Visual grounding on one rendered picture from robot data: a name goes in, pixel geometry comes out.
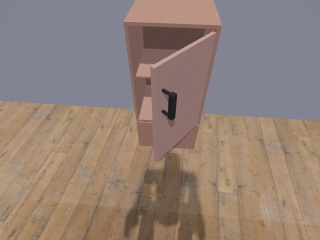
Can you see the cupboard door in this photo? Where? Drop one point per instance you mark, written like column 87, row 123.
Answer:
column 184, row 73

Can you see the handle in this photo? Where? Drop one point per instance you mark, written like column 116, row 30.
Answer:
column 172, row 103

